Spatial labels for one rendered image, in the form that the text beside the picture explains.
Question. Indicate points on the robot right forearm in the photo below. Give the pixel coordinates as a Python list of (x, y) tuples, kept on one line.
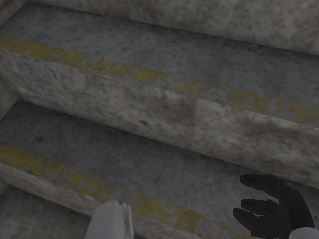
[(304, 233)]

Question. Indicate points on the left robot thigh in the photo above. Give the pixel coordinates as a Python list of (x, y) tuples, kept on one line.
[(111, 221)]

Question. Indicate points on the right robot hand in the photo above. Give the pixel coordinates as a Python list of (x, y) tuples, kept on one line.
[(278, 220)]

